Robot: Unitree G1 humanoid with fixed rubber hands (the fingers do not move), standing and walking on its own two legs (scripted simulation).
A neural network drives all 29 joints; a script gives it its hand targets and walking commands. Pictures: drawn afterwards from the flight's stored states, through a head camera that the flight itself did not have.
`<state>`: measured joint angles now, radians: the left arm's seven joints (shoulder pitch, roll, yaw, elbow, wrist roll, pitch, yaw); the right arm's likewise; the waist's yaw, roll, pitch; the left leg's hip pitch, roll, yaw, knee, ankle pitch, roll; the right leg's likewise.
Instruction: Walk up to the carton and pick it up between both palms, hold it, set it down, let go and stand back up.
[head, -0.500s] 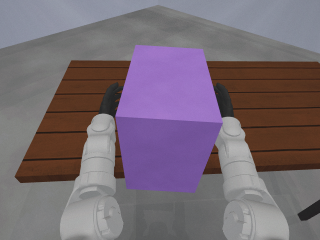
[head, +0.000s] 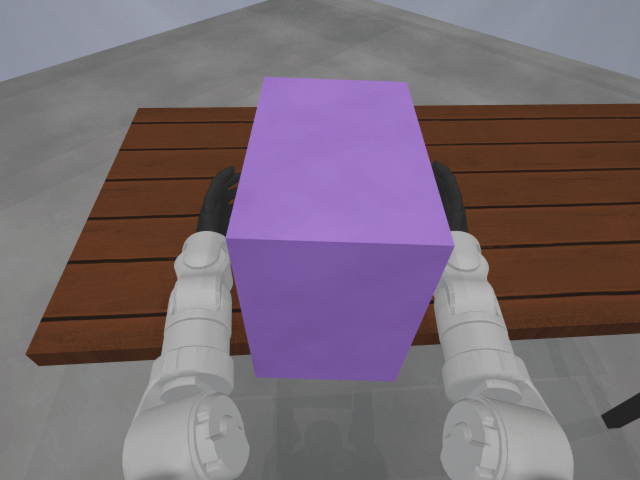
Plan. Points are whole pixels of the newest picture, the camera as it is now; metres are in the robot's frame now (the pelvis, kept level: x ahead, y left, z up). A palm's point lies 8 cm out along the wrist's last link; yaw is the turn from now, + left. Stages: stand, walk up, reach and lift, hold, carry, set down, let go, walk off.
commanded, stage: set down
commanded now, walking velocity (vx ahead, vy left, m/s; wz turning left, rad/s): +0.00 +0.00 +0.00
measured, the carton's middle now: (330, 230) +0.44 -0.02 +0.09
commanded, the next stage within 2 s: none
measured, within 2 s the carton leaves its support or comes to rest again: neither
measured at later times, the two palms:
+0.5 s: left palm (193, 226) +0.44 +0.16 +0.10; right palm (447, 216) +0.42 -0.17 +0.12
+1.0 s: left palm (150, 168) +0.44 +0.18 +0.20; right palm (509, 163) +0.41 -0.21 +0.22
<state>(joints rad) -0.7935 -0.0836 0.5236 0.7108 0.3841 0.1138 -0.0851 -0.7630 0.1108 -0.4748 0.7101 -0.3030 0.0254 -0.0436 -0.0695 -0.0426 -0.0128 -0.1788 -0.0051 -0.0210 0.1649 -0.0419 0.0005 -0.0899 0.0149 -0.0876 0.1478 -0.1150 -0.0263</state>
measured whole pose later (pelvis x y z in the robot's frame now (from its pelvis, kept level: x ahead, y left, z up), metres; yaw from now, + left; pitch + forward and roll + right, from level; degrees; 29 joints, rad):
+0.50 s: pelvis +0.01 +0.00 +0.00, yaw -4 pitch +11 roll +0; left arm -0.82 0.14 0.25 0.94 0.03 0.06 0.07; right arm -0.85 -0.09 -0.16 0.95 0.08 0.06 -0.14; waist -0.01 -0.05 -0.15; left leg -0.34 0.02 0.04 0.23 -0.07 0.00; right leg -0.29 0.03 -0.02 0.22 -0.13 -0.03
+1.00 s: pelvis -0.02 +0.02 -0.01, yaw -4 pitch +7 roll -1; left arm -1.12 0.35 -0.07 1.04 -0.33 0.37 0.13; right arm -1.17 -0.38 0.08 1.16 0.43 0.31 -0.09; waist -0.02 -0.02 -0.15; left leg -0.39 0.02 0.04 0.37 -0.12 0.02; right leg -0.30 0.03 -0.01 0.31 -0.14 0.00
